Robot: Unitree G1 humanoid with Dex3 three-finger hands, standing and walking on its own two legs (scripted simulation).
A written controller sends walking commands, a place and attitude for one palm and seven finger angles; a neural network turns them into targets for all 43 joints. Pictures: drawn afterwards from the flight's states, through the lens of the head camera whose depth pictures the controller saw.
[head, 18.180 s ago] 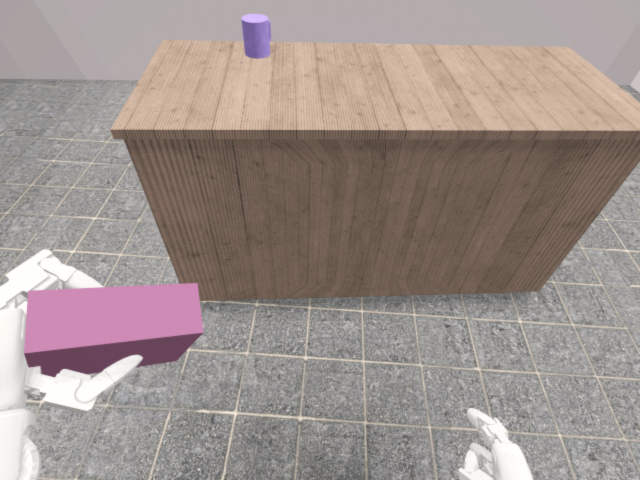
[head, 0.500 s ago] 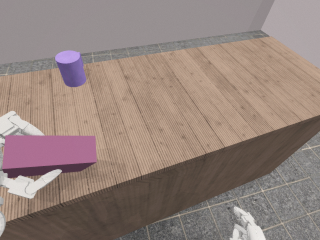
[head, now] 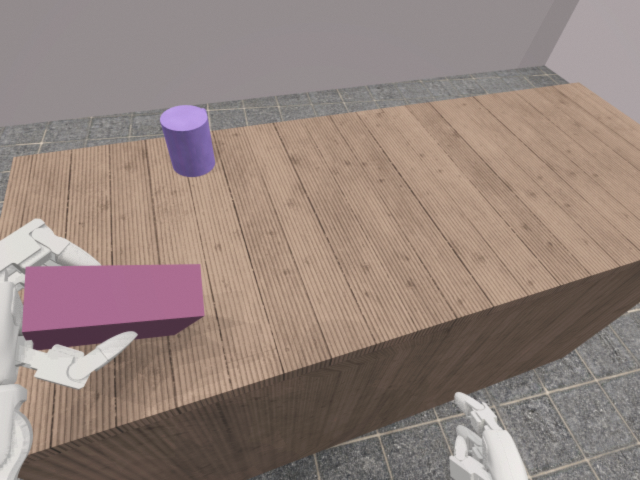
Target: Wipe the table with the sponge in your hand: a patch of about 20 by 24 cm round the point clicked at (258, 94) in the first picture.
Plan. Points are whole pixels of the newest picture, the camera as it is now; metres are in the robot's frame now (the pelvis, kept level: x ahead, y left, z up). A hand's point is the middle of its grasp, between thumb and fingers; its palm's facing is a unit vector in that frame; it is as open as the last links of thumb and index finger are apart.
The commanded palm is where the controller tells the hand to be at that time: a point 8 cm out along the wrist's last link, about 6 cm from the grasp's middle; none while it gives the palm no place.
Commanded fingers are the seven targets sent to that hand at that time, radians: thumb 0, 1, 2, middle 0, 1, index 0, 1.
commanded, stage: come to a stop and stand still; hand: left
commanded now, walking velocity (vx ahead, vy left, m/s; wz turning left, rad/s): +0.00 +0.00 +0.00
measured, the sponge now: (141, 306) +0.24 +0.21 +0.13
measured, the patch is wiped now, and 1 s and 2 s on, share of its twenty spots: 0.00 0.00 0.00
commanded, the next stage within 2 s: look again from close up in 0.04 s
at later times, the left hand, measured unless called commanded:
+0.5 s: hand (115, 318) +0.21 +0.22 +0.16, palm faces +0.37 -0.84 -0.39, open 9.5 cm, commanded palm +0.16 +0.25 +0.17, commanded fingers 0.00 0.10 1.30 -1.20 -1.60 -1.20 -1.60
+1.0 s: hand (178, 314) +0.22 +0.16 +0.16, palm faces +0.33 -0.86 -0.39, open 9.5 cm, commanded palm +0.17 +0.20 +0.17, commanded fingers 0.00 0.10 1.30 -1.20 -1.60 -1.20 -1.60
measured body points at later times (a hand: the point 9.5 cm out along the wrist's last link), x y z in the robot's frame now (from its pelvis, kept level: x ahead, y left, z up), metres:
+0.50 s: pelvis +0.00 -0.03 +0.00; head +0.01 -0.02 +0.45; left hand +0.19 +0.26 +0.18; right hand +0.18 -0.25 -0.07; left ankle +0.02 +0.05 -0.74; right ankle +0.01 -0.14 -0.74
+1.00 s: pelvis +0.00 -0.07 +0.00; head +0.02 -0.06 +0.45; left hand +0.20 +0.21 +0.18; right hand +0.17 -0.30 -0.08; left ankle +0.02 +0.05 -0.74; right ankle +0.01 -0.14 -0.74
